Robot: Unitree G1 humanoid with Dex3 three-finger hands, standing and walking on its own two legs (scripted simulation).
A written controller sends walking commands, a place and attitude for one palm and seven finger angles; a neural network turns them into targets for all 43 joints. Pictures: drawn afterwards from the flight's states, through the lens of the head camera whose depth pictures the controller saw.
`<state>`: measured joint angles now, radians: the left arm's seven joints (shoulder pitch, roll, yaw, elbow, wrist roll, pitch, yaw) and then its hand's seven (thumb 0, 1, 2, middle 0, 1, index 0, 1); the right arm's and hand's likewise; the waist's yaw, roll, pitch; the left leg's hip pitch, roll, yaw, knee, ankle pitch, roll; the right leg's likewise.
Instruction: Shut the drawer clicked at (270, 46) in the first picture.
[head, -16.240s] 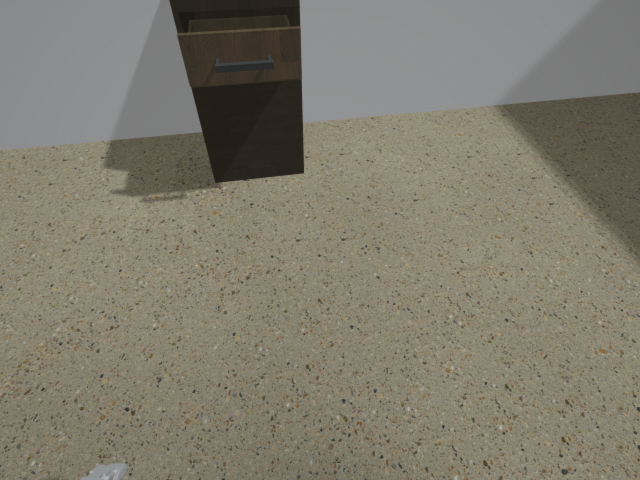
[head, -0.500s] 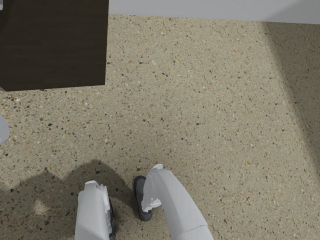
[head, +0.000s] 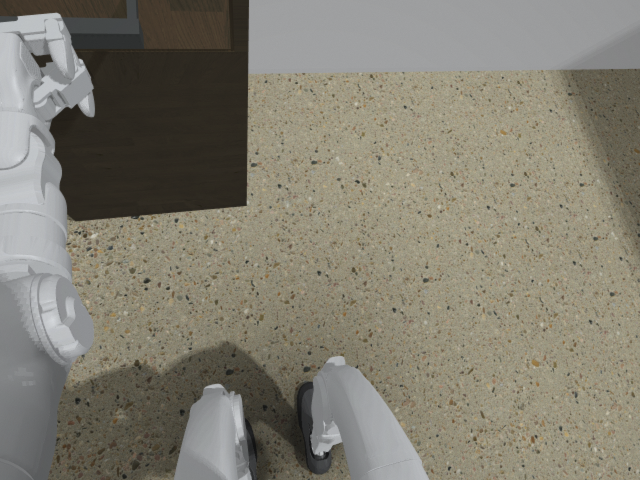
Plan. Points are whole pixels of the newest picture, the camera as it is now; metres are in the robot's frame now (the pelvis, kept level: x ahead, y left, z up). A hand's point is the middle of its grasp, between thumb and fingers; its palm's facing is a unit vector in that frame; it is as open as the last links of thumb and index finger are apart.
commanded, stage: draw the hand back to the body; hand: left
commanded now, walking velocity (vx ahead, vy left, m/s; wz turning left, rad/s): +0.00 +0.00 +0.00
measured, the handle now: (47, 16) +0.64 +0.23 +0.03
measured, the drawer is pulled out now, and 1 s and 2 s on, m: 0.00 0.00 0.00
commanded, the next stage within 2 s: step back with the hand held close in 1.34 s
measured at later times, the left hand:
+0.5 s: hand out of the picture +0.40 +0.21 +0.15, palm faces +0.05 -1.00 -0.07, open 3.3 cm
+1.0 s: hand out of the picture +0.26 +0.23 +0.26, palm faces +0.36 -0.87 -0.33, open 3.3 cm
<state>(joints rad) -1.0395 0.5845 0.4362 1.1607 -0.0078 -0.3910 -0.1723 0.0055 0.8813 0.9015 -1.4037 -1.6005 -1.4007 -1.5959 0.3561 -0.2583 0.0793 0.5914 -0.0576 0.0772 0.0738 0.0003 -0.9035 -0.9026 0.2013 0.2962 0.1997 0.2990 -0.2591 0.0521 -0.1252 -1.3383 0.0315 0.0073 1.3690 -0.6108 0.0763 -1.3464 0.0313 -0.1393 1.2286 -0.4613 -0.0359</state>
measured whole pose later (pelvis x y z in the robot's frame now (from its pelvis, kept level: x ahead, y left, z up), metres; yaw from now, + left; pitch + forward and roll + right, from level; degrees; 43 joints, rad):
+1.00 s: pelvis +0.05 -0.01 +0.14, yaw +4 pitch -2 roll -1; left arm 0.34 0.31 0.19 -0.24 -0.08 -0.05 0.08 0.01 0.90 0.90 -1.40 -1.60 -1.40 -1.60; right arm 0.19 -0.22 0.05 0.58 0.01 -0.04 -0.05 0.01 -0.90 -0.90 0.20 0.30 0.20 0.30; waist 0.04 0.08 -0.01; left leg -0.09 -0.03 0.03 0.44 -0.31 0.05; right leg -0.15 0.02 -0.07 0.41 -0.24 -0.03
